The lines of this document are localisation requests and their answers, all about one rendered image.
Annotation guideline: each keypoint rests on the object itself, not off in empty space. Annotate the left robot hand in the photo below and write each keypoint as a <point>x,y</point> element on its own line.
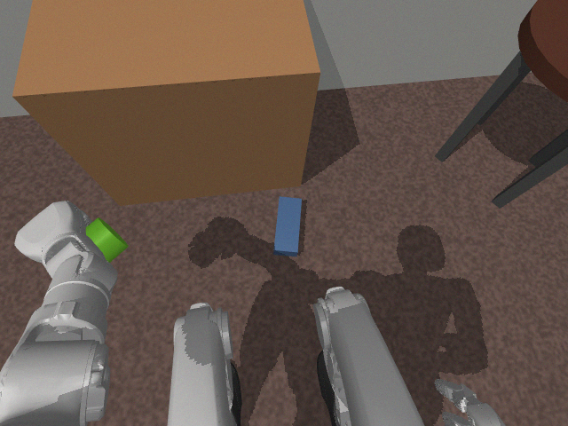
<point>58,218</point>

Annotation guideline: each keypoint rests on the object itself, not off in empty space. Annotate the right robot hand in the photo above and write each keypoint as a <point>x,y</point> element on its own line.
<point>479,414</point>

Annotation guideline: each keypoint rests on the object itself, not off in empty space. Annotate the left robot arm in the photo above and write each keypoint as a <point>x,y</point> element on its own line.
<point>57,375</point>

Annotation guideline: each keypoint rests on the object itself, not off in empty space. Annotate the stool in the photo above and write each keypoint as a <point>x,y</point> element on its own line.
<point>543,44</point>

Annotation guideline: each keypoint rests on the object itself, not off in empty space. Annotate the right robot foot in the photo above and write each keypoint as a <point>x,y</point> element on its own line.
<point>327,391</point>

